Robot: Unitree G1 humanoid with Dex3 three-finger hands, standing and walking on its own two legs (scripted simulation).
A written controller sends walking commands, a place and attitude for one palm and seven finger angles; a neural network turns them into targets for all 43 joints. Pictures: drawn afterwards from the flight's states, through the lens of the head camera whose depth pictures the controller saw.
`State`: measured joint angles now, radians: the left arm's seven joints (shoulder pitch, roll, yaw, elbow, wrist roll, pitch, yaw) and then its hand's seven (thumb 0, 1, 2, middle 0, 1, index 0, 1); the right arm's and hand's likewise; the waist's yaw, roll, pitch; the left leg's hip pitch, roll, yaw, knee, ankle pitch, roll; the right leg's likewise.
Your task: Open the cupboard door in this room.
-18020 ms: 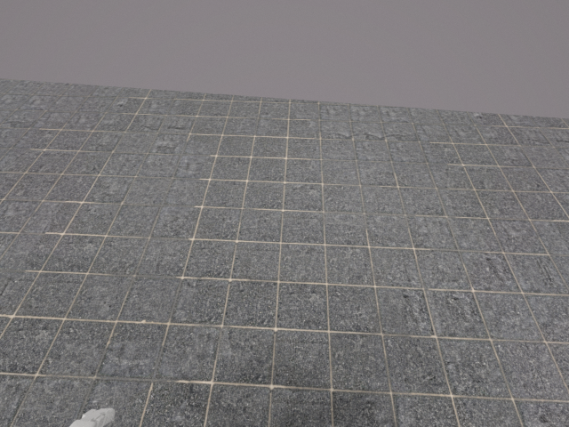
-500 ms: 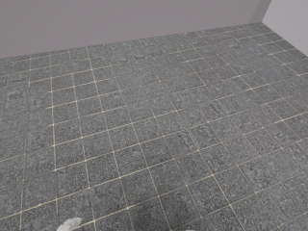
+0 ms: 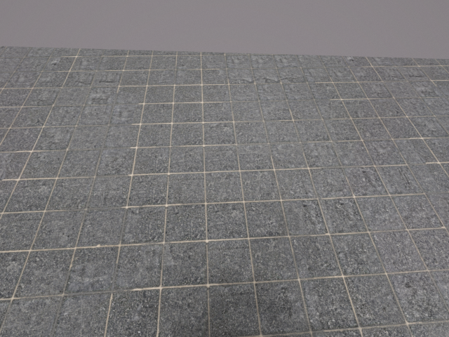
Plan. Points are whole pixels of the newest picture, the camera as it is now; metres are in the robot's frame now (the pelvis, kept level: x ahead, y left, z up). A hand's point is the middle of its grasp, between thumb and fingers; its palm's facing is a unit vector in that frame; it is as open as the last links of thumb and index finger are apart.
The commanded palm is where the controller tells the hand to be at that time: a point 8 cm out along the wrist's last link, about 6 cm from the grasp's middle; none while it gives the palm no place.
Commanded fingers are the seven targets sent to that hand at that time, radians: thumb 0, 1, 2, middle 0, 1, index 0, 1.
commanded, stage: turn or walk to find it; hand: left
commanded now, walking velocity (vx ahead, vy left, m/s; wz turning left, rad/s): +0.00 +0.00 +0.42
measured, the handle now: out of the picture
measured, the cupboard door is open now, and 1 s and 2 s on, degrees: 0 0 0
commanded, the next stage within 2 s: stand and wait in 1.04 s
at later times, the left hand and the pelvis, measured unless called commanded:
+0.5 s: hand out of the picture +0.05 +0.20 -0.15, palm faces +0.20 -0.94 -0.28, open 7.4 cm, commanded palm none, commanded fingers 0.00 0.90 0.90 -0.20 -0.30 -0.20 -0.30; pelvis -0.02 -0.02 +0.00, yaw +11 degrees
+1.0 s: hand out of the picture -0.13 +0.21 -0.18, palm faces +0.46 -0.85 -0.24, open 7.4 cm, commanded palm none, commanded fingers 0.00 0.90 0.90 -0.20 -0.30 -0.20 -0.30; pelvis -0.05 +0.01 +0.00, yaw +25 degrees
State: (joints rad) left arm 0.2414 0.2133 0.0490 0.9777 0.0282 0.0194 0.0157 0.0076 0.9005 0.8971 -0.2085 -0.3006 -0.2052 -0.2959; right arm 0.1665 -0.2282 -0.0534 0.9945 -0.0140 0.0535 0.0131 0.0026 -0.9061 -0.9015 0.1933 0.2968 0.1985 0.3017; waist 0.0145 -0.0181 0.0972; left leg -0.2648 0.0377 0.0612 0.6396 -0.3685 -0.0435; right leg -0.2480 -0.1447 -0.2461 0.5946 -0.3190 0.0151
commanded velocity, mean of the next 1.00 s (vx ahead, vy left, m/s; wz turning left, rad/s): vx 0.00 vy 0.00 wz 0.42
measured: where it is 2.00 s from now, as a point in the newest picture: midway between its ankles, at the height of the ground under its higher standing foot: outside the picture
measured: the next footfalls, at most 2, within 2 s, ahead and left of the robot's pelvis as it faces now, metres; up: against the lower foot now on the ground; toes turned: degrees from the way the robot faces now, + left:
left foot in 0.02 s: +0.02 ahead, +0.12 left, +0.00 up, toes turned +5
right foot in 0.48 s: +0.04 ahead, -0.11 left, +0.00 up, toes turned +7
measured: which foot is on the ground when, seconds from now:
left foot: up 0.00-0.00, down 0.02-0.48, up 0.50-0.92, down 0.94-1.00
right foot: down 0.00-0.02, up 0.04-0.46, down 0.48-0.94, up 0.96-1.00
